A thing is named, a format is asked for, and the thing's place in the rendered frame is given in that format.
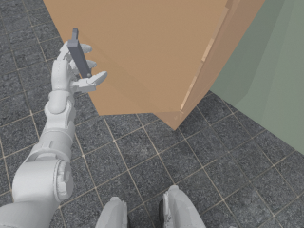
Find cupboard door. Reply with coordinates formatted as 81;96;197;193
43;0;228;116

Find left robot forearm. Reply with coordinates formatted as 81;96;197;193
12;90;76;200

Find robot thigh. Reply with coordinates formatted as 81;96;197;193
95;200;128;228
162;189;206;228

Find right robot thigh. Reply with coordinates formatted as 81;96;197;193
162;189;206;228

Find left robot upper arm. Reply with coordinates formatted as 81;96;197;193
0;159;74;228

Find left robot thigh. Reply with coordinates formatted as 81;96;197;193
95;200;128;228

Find robot left hand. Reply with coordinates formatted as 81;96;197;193
51;41;108;96

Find handle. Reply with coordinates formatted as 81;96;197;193
67;28;92;79

